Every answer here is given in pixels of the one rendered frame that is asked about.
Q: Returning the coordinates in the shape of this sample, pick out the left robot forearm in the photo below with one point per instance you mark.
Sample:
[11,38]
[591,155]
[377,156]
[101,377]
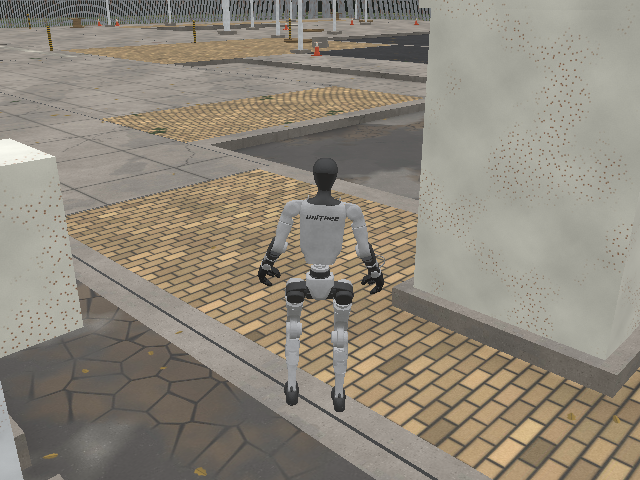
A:
[270,257]

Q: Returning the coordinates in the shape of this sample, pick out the robot left hand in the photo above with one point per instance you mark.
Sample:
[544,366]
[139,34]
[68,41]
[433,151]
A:
[262,273]

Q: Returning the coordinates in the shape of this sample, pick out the robot left upper arm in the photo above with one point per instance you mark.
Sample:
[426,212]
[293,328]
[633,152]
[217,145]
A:
[291,209]

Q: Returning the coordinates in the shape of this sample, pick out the robot head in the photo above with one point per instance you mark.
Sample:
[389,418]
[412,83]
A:
[325,172]

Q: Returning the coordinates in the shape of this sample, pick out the right robot forearm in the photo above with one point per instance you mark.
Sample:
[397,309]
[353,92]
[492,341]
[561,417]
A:
[372,264]

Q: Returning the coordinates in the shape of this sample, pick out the robot right hand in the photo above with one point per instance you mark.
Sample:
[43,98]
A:
[379,282]

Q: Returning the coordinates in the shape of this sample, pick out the robot left shin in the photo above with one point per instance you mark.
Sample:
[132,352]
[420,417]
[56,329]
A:
[292,357]

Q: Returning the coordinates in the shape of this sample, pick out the robot right upper arm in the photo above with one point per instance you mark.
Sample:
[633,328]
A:
[354,212]

